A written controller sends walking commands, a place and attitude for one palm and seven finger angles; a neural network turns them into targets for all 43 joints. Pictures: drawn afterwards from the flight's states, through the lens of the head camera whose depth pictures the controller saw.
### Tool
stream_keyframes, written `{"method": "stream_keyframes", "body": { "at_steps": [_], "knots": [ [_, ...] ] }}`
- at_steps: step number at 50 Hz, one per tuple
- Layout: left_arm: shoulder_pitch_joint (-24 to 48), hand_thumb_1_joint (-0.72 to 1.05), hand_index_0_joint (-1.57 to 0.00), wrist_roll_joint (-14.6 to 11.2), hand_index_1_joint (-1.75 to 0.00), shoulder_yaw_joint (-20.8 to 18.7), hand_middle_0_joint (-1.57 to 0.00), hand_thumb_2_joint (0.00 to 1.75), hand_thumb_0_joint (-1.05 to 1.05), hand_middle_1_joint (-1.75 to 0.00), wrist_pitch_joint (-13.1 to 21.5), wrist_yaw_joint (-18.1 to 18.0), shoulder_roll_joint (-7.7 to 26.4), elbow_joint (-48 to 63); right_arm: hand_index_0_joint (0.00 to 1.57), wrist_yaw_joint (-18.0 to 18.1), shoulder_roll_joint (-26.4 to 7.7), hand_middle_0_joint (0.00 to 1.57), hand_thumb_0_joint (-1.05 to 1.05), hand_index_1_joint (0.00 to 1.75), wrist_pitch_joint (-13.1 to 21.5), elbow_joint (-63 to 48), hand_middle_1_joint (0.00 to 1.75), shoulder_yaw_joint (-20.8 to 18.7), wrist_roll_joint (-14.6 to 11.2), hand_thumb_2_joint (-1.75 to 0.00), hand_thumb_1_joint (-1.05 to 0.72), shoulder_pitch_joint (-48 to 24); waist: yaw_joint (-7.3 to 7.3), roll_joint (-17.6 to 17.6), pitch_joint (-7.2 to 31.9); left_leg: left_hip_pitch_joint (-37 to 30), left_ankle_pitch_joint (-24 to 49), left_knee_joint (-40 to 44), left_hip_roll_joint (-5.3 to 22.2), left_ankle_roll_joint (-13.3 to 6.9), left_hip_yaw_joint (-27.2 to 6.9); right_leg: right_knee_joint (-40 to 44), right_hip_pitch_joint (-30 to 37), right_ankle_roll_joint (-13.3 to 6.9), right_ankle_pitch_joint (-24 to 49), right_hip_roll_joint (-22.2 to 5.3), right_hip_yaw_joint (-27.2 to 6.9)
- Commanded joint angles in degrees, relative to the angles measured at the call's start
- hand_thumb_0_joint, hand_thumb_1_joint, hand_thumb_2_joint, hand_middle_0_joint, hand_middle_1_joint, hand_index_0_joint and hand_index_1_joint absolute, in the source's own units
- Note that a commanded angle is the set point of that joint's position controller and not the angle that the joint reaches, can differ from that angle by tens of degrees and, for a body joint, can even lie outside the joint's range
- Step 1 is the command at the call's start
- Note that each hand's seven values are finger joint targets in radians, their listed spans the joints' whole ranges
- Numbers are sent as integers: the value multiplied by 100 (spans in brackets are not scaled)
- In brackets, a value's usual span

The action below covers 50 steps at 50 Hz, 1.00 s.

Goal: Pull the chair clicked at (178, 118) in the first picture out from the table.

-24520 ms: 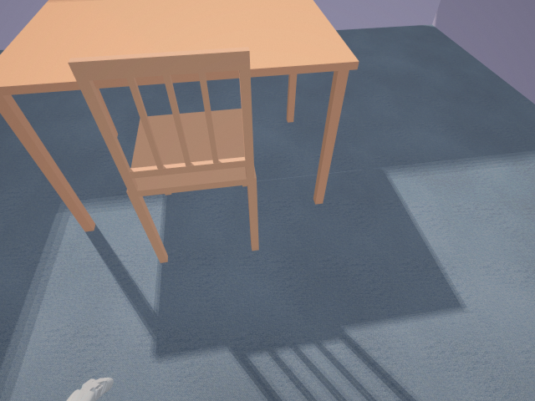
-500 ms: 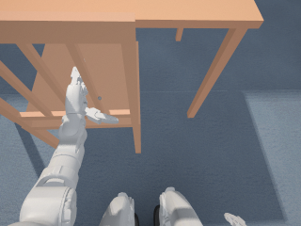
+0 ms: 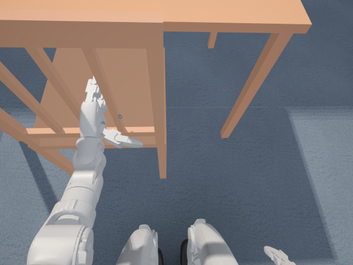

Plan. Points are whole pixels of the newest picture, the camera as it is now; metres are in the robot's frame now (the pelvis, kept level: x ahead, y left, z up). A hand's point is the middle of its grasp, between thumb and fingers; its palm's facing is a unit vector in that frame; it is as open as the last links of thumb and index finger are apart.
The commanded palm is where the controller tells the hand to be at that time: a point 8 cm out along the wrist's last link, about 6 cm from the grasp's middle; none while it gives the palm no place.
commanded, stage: hook a spindle and tug to test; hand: left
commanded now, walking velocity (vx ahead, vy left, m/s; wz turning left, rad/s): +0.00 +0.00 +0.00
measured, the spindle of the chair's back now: (69, 99) +0.48 +0.23 +0.04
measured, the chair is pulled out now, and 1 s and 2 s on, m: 0.00 0.00 0.06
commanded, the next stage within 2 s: step backward, pulling the chair out in 1.36 s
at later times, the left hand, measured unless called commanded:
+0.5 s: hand (121, 112) +0.45 +0.11 +0.02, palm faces +0.00 -1.00 -0.04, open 10.1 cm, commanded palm +0.42 +0.16 +0.02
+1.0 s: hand (119, 116) +0.44 +0.12 +0.02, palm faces +0.00 -1.00 -0.01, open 4.9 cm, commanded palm +0.40 +0.16 +0.02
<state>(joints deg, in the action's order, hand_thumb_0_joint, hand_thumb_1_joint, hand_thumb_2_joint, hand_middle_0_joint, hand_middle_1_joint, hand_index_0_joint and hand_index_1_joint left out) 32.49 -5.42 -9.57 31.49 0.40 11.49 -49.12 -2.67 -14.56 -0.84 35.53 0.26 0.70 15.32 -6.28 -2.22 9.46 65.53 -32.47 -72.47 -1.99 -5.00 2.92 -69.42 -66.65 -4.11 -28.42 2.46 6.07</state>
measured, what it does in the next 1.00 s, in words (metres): stands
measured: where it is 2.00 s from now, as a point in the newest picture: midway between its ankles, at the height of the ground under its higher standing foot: outside the picture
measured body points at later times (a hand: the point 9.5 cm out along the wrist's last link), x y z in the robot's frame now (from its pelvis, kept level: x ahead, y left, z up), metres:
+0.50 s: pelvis +0.00 +0.01 +0.00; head +0.14 +0.02 +0.42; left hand +0.45 +0.17 +0.02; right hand +0.07 -0.25 -0.13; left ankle +0.01 +0.07 -0.62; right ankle +0.04 -0.08 -0.62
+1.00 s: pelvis +0.01 +0.01 +0.01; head +0.14 +0.02 +0.44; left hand +0.43 +0.17 +0.02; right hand +0.10 -0.25 -0.12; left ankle +0.01 +0.07 -0.62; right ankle +0.04 -0.08 -0.62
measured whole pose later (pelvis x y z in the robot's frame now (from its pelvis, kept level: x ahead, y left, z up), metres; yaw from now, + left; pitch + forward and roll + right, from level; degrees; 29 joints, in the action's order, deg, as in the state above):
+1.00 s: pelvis +0.01 +0.01 +0.01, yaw -1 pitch +26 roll -3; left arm 27.4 -5.6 -7.2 27.9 -2.0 10.3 -42.0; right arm -3.9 -13.9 -3.3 33.5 -0.1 0.5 15.2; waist -6.1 -2.4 10.2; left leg 63.5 -33.5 -71.4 -1.9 -5.6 3.3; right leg -68.1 -64.7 -3.3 -29.0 2.9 5.3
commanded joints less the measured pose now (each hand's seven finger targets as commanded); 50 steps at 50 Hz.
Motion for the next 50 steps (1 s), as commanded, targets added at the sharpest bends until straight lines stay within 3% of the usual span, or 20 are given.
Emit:
{"method": "stream_keyframes", "body": {
  "at_steps": [1,4,6,8,13,15,18,20,21,27,30,31,33,36,39,41,43,44,47,50],
  "knots": [
    [2216,-50,-20,85,-52,-140,-20,30,0,-52,477,-124,854,1043,20,36,-898,20,0,30,130,-381,30,-314,48,-90,-90,580,-204,-226,2585,-1498,1890,788,182,367,-769,767,1524,245,1458,-121,-693],
    [1841,-50,-25,129,-68,-203,-25,30,0,-68,369,-132,875,890,20,5,-916,20,0,30,84,-470,30,-318,53,-90,-90,594,-98,-197,2752,-1523,2040,820,178,386,-788,704,1640,222,1583,-112,-656],
    [1956,-50,-29,86,-79,-11,-29,30,0,-79,281,-129,597,891,20,-17,-882,20,0,30,37,-471,30,-323,43,-90,-90,585,-185,-122,2680,-1574,2059,831,193,378,-799,745,1583,244,1593,-110,-631],
    [1884,-50,-32,57,-90,-100,-32,30,0,-90,227,-132,701,936,20,-16,-900,20,0,30,8,-535,30,-316,24,-90,-90,574,-137,-72,2623,-1495,1953,870,188,375,-777,798,1671,239,1532,-105,-661],
    [2267,-22,-41,32,-118,26,-41,42,0,-118,344,-213,584,1300,20,5,-887,20,0,30,41,-507,30,-342,32,-90,-90,582,-224,-39,2816,-1720,2010,836,230,377,-880,767,1556,265,1522,-104,-645],
    [2408,-11,-45,86,-129,49,-45,47,0,-129,382,-253,594,1161,20,18,-888,20,0,30,49,-442,30,-325,51,-90,-90,594,-297,-88,2651,-1627,1940,798,219,367,-863,757,1421,266,1462,-103,-644],
    [2298,6,-50,159,-145,-101,-50,54,0,-145,430,-310,744,1053,20,10,-884,20,0,30,47,-425,30,-319,76,-90,-90,637,-222,-43,2691,-1528,1977,790,201,370,-837,715,1531,252,1510,-103,-648],
    [2246,17,-50,203,-145,-47,-50,59,0,-145,431,-292,726,1132,20,-4,-890,20,0,30,30,-442,30,-326,83,-90,-90,635,-196,-307,2858,-1800,2270,793,229,431,-885,651,1432,231,1664,-105,-611],
    [2079,23,-50,181,-145,57,-50,61,0,-145,398,-261,559,1106,20,-26,-872,20,0,30,14,-457,30,-336,72,-90,-90,622,-169,-305,2905,-1868,2299,795,229,434,-882,675,1439,238,1670,-99,-612],
    [1942,56,-50,56,-145,-41,-50,76,0,-145,182,-207,625,1046,20,-16,-898,20,0,30,-59,-481,30,-330,29,-90,-90,638,-201,-33,2721,-1661,2222,845,233,397,-853,758,1616,249,1714,-84,-608],
    [2151,73,-50,45,-145,-138,-50,83,0,-145,284,-236,777,1376,20,10,-889,20,0,30,-38,-505,30,-329,39,-90,-90,622,-178,-150,2848,-1723,2324,822,226,389,-828,729,1670,246,1824,-87,-640],
    [2041,79,-50,27,-145,-15,-50,85,0,-145,317,-231,608,1470,20,-5,-857,20,0,30,-18,-514,30,-333,47,-90,-90,613,-169,-219,2973,-1862,2463,812,227,400,-844,721,1685,247,1909,-90,-631],
    [1983,90,-50,35,-145,-65,-50,90,0,-145,381,-243,683,1515,20,-5,-852,20,0,30,-10,-492,30,-337,56,-90,-90,627,-165,-128,2993,-1832,2578,783,233,407,-820,702,1795,248,2063,-86,-643],
    [1734,90,-50,72,-145,100,-50,90,0,-145,360,-223,493,1457,20,-42,-851,20,0,30,-17,-462,30,-355,56,-90,-90,633,-149,-310,2877,-2042,2734,802,273,465,-899,665,1516,236,1978,-80,-564],
    [1114,90,-50,33,-145,51,-50,90,0,-145,226,-173,503,1372,20,-65,-879,20,0,30,-64,-568,30,-365,27,-90,-90,612,-57,-60,2821,-1944,2760,871,259,448,-862,713,1724,225,2047,-63,-554],
    [1067,90,-50,28,-145,325,-50,90,0,-145,133,-136,234,1453,20,-81,-846,20,0,30,-106,-594,30,-360,2,-90,-90,552,-98,-141,2677,-1971,2683,916,277,452,-884,747,1630,235,1966,-81,-534],
    [1190,90,-50,4,-145,254,-50,90,0,-145,100,-153,342,1598,20,-61,-866,20,0,30,-122,-598,30,-360,-4,-90,-90,533,-118,-35,2570,-1896,2491,923,274,441,-879,778,1613,242,1840,-82,-544],
    [1066,90,-50,30,-145,234,-50,90,0,-145,110,-165,384,1678,20,-59,-867,20,0,30,-115,-632,30,-364,-1,-90,-90,531,-58,-179,2598,-1995,2630,941,276,461,-889,743,1577,221,1884,-79,-525],
    [660,90,-50,7,-145,317,-50,90,0,-145,127,-165,283,1868,20,-87,-828,20,0,30,-124,-698,30,-365,-3,-90,-90,482,0,1,2702,-2026,2751,930,277,453,-845,770,1779,225,2050,-75,-545],
    [432,90,-50,-7,-145,421,-50,90,0,-145,107,-147,186,1997,20,-107,-807,20,0,30,-118,-742,30,-357,-14,-90,-90,444,42,-140,2651,-2048,2828,948,274,461,-840,762,1784,215,2106,-81,-546]
  ]
}}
